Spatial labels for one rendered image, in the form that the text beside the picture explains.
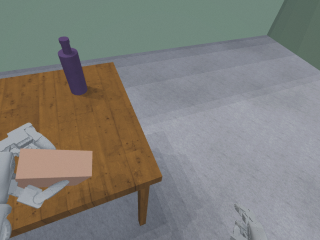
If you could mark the table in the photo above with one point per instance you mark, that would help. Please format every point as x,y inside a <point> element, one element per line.
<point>102,120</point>

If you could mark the right robot hand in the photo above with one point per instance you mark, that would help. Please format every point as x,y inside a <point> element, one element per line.
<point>254,229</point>

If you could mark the left robot hand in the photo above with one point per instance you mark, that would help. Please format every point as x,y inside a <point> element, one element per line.
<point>23,137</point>

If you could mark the left robot forearm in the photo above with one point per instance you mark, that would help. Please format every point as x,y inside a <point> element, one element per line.
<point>5,225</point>

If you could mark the sponge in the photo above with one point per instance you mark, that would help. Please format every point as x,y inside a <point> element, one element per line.
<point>44,167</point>

